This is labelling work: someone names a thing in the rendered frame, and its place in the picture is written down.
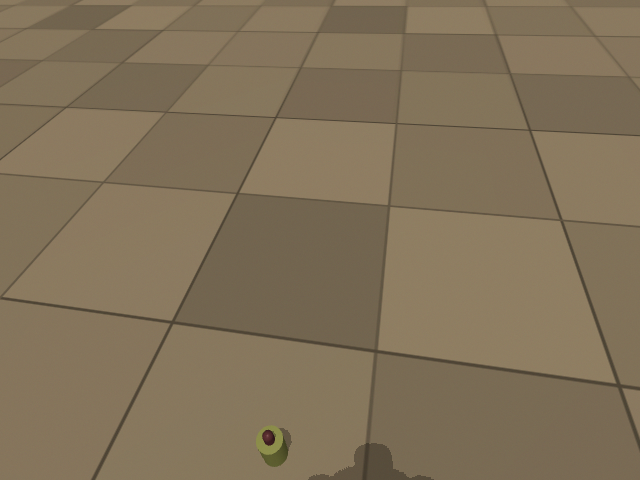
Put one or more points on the bottle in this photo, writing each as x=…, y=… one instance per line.
x=272, y=446

